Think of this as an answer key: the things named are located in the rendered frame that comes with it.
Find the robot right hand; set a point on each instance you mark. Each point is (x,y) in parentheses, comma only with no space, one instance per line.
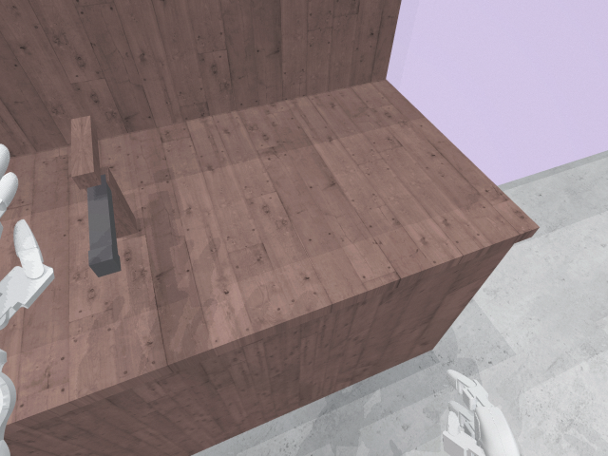
(487,432)

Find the robot left hand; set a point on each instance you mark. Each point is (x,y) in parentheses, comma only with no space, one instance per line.
(21,286)

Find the tap lever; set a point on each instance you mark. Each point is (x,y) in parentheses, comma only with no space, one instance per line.
(103,256)

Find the counter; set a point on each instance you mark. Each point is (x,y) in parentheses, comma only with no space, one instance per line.
(288,223)

